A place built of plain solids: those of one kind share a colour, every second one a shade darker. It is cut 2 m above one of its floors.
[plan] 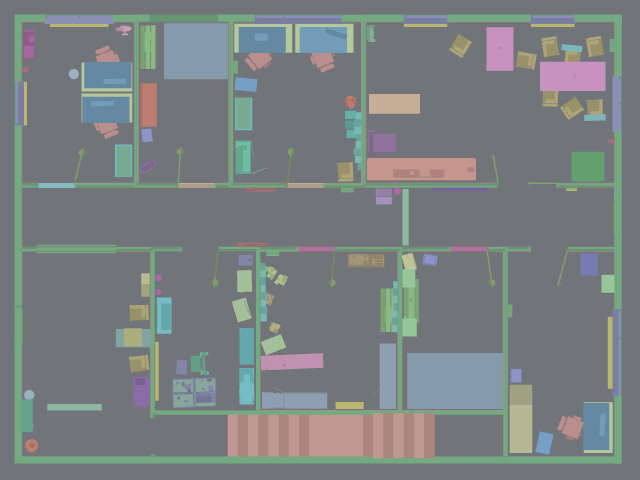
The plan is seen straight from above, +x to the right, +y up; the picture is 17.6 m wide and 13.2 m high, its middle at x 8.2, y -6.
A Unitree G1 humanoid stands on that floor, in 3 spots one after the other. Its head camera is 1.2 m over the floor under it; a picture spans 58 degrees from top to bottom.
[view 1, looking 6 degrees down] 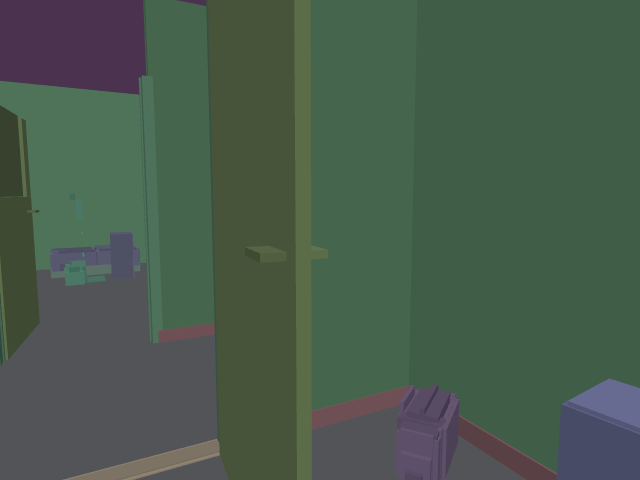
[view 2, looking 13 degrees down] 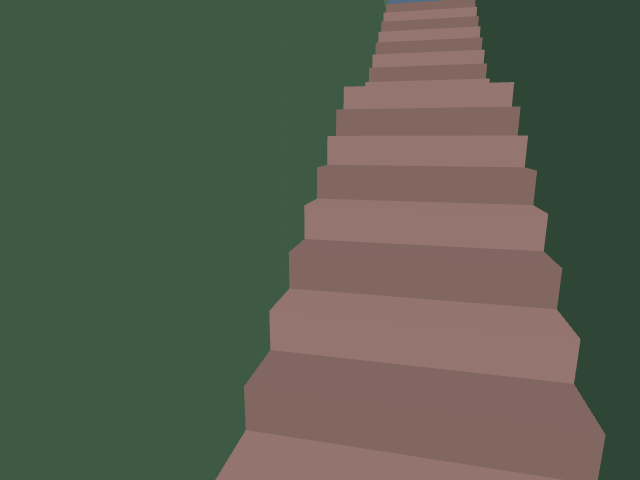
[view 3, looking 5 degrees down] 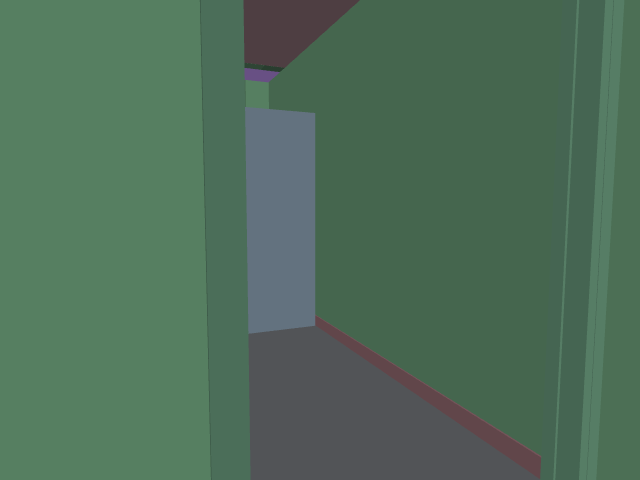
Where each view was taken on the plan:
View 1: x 4.80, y -2.55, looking -118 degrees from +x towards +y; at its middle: wall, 2.15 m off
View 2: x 4.66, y -11.38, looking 13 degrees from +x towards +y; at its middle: stair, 2.23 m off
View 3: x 4.10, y -5.40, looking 67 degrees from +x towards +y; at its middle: wall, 4.09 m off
